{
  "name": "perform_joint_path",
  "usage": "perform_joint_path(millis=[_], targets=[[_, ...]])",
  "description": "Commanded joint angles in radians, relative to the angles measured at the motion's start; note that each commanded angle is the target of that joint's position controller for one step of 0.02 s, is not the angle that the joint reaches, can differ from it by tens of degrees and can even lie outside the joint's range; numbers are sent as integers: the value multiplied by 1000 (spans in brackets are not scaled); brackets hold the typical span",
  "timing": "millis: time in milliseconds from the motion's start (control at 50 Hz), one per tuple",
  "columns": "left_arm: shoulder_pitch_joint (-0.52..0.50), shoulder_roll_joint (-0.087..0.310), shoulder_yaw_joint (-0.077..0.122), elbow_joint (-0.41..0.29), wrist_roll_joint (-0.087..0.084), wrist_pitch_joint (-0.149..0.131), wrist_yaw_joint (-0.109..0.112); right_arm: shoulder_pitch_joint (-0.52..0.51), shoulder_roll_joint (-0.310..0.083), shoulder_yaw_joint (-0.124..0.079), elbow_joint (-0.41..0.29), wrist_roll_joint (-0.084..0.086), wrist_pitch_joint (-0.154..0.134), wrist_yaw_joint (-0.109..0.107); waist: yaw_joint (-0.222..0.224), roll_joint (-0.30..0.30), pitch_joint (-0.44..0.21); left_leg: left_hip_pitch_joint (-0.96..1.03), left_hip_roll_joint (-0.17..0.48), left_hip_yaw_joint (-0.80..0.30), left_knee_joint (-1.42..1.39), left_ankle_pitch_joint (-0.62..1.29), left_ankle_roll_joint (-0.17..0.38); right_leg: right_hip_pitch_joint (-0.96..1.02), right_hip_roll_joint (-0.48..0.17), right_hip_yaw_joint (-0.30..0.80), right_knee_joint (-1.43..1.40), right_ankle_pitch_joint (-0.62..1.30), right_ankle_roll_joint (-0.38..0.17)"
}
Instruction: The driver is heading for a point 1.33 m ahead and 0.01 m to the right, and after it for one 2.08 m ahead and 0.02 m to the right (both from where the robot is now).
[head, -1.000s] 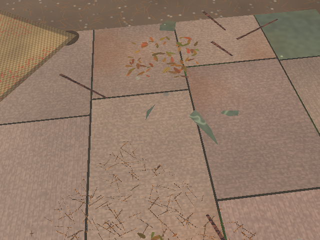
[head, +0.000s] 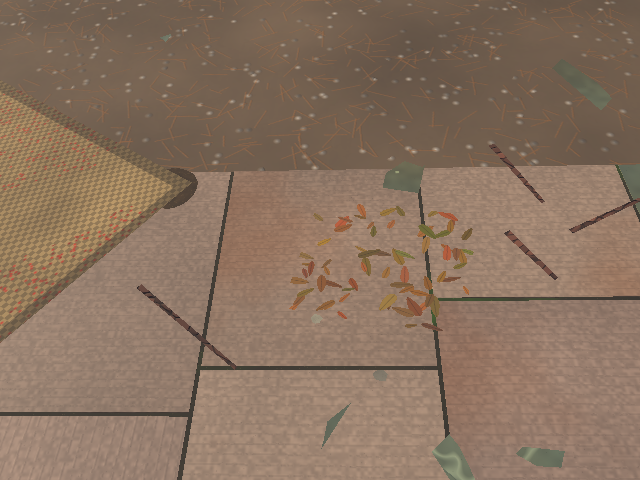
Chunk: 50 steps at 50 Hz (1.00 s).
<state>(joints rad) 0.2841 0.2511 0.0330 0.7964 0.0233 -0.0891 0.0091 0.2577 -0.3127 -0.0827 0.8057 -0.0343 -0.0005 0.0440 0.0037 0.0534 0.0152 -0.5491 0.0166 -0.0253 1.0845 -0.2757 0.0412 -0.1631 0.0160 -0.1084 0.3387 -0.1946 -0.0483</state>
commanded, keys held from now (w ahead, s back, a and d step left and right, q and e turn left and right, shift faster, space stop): w+q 0.30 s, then w+e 0.70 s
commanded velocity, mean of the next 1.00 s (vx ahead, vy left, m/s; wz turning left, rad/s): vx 0.50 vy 0.00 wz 0.02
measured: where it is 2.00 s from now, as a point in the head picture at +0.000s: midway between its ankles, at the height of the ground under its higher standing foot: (347, 275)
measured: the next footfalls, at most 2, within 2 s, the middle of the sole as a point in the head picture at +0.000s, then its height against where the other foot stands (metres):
left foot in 0.30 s outside the picture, level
right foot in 0.86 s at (338, 429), level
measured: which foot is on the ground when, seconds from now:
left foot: up 0.00-0.28, down 0.30-0.88, up 0.90-1.00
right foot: down 0.00-0.32, up 0.34-0.84, down 0.86-1.00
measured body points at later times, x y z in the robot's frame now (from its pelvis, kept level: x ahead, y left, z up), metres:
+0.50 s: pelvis +0.25 +0.08 +0.00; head +0.28 +0.09 +0.44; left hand +0.25 +0.34 -0.14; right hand +0.41 -0.15 -0.12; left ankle +0.25 +0.13 -0.75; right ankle +0.27 -0.08 -0.66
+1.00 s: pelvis +0.53 +0.08 -0.01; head +0.56 +0.07 +0.43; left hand +0.64 +0.35 -0.14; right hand +0.60 -0.18 -0.14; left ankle +0.44 +0.21 -0.64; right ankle +0.57 +0.04 -0.75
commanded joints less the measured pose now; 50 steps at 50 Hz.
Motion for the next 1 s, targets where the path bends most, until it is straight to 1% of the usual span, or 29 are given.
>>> perform_joint_path(millis=[20, 120, 180, 220, 260, 280, 300, 320, 340, 360, 380, 400, 440, 460, 520, 580, 700, 760, 800, 820, 840, 860, 880, 900, 920, 940, 960, 980, 1000], targets=[[31, 104, 28, -30, -7, -23, -1, -31, -13, 3, -75, -4, 4, 18, -5, -135, 9, -168, 50, -26, -2, 93, -19, 101, -278, 168, -186, 246, -110], [68, 115, 34, 3, -4, -17, -4, -200, 14, 27, -135, 1, -2, 38, 25, -136, 51, -120, 48, 45, -268, 257, -16, 96, -245, 13, -190, 300, -88], [115, 142, 42, 30, -3, -9, 2, -283, 10, 35, -171, -3, -3, 45, 47, -133, 73, -78, 38, 101, -389, 222, 19, 152, -272, -30, -169, 354, -75], [139, 156, 46, 47, -2, 3, 7, -299, 0, 33, -184, -8, -3, 42, 47, -136, 70, -42, 9, 137, -441, 145, 53, 213, -284, -65, -106, 502, -63], [148, 188, 51, 60, 0, 18, 13, -243, -17, 24, -175, -15, -4, 30, 15, -159, 17, 72, -60, 178, -471, 32, 96, 256, -288, -107, 60, 831, -50], [151, 202, 53, 63, -1, 28, 15, -148, -36, 13, -150, -17, -10, 21, -26, -157, -43, 184, -102, 181, -500, 0, 124, 250, -286, -121, 216, 912, -47], [141, 203, 51, 54, -4, 35, 16, 21, -65, -5, -96, -25, -20, 8, -103, -116, -140, 412, -122, 155, -575, 38, 158, 150, -266, -144, 448, 811, -24], [178, 128, 28, 17, -14, 32, 7, 142, -155, -33, -72, -38, -22, -10, -132, 23, -265, 742, 110, -165, -619, -126, 233, -163, -221, -142, 760, 387, 11], [168, 81, 20, -38, -13, 26, -8, 117, -224, -45, -90, 0, -15, -19, -86, 184, -351, 904, 375, -689, -765, -44, 337, -479, -29, -43, 1055, -339, 56], [62, 152, 35, -43, -6, 24, -8, 133, -190, -39, -83, 15, -5, -32, -131, 9, -279, 844, 360, -576, -788, 125, 319, -555, -67, 95, 1082, -248, 47], [32, 120, 25, -46, -24, 15, -10, 80, -140, -24, -65, 15, -12, -41, -95, -13, -154, 716, 329, -409, -781, 266, 296, -554, -106, 107, 1039, -176, 33], [55, 102, 19, -22, -26, 13, -12, 46, -85, -7, -52, 14, -24, -43, -47, -51, -75, 577, 276, -292, -804, 378, 243, -485, -137, 116, 936, -147, 25], [125, 91, 20, 24, 1, 47, -22, -9, -35, 13, -40, 13, -50, -42, 17, -28, -33, 433, 206, -151, -858, 418, 181, -359, -149, 133, 840, -121, 27], [140, 88, 23, 37, 5, 61, -28, 0, -30, 17, -31, 13, -64, -40, 21, -20, -31, 409, 195, -122, -878, 440, 172, -334, -134, 135, 830, -106, 25], [83, 71, 29, 34, -4, 75, -42, 33, -50, 12, 3, 15, -86, -37, 18, -7, 16, 417, 177, -36, -938, 420, 141, -418, -117, 156, 770, -7, 22], [-19, 68, 32, 11, -5, 74, -44, 70, -38, 17, 28, 17, -93, -39, -8, -1, 61, 464, 166, 29, -967, 423, 106, -519, -102, 167, 668, 104, 25], [-197, 28, 8, -42, 5, 64, -60, 136, -29, 29, 79, 18, -99, -59, -52, -2, 96, 574, 178, 142, -960, 580, 78, -516, -77, 54, 390, 225, 6], [-235, 26, 3, -69, 6, 62, -66, 170, -47, 30, 109, 13, -89, -72, -51, 4, 88, 669, 201, 186, -875, 811, 62, -472, -35, -10, 297, 149, -37], [-178, 43, 11, -59, 8, 65, -59, 158, -79, 26, 115, 10, -82, -83, -15, 39, 36, 712, 215, 212, -742, 1115, 48, -374, 26, -52, 287, 45, -81], [-111, 59, 18, -43, 10, 66, -55, 145, -96, 22, 114, 6, -75, -88, 19, 54, -3, 714, 223, 224, -632, 1216, 47, -300, 57, -62, 283, -13, -107], [-13, 85, 31, -16, 13, 61, -50, 132, -111, 19, 108, 3, -67, -88, 63, 56, -60, 680, 228, 227, -471, 1201, 52, -182, 80, -47, 252, -49, -136], [136, 122, 52, 27, 23, 53, -42, 103, -119, 17, 92, 8, -63, -85, 144, 18, -134, 554, 207, 242, -235, 1015, 45, 34, 70, 14, 156, -25, -180], [231, 235, 89, 40, 29, 58, -23, 110, -62, 32, 45, 21, -73, -73, 165, -137, -232, 261, 113, 260, 128, 495, 14, 304, -170, 344, 126, -92, -281], [164, 286, 102, 23, 1, 66, -25, 100, -33, 32, -10, 23, -82, -55, 91, -271, -288, -92, -101, 102, 406, -256, -20, 473, -363, 858, -3, 34, -422], [132, 254, 98, 27, -25, 71, -24, 14, -61, 32, -24, 7, -93, -49, 105, -100, -193, -189, -13, -42, 392, -162, -6, 406, -335, 740, -32, 38, -392], [83, 205, 86, 26, -24, 71, -18, -6, -55, 36, -39, 19, -106, -44, 71, -59, -82, -182, 28, -33, 312, -81, -8, 266, -313, 628, -63, 71, -352], [40, 155, 72, 25, -19, 70, -16, 7, -54, 35, -30, 19, -106, -44, 21, -2, -1, -133, 60, -23, 209, -55, -15, 138, -262, 540, -91, 151, -300], [11, 132, 63, 24, -24, 63, -12, 12, -49, 36, -32, 2, -90, -45, -11, -4, 27, -81, 78, -23, 146, -51, -34, 55, -212, 472, -104, 224, -271], [-6, 124, 58, 19, -25, 54, -10, 40, -37, 40, -26, -12, -68, -41, -32, -27, 17, -28, 86, -19, 102, -42, -51, 9, -175, 418, -116, 260, -257]])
